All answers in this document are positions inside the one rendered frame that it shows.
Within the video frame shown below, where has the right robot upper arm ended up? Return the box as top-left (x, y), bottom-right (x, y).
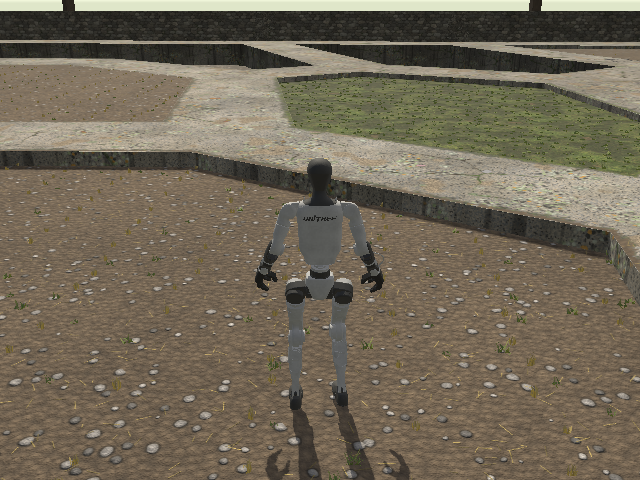
top-left (341, 201), bottom-right (370, 256)

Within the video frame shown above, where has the robot right forearm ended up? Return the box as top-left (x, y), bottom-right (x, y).
top-left (360, 240), bottom-right (380, 276)

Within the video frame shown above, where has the robot head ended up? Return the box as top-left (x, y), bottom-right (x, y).
top-left (303, 158), bottom-right (337, 206)

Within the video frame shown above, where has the left robot hand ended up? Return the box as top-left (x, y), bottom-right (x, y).
top-left (255, 268), bottom-right (278, 291)

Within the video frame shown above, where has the robot left forearm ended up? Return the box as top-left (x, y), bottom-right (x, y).
top-left (258, 240), bottom-right (278, 275)

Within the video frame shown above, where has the right robot hand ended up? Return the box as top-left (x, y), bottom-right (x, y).
top-left (361, 269), bottom-right (384, 293)

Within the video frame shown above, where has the left robot upper arm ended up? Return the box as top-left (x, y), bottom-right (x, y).
top-left (269, 201), bottom-right (299, 256)

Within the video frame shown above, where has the robot right shin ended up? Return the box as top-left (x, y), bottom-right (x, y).
top-left (332, 323), bottom-right (348, 393)

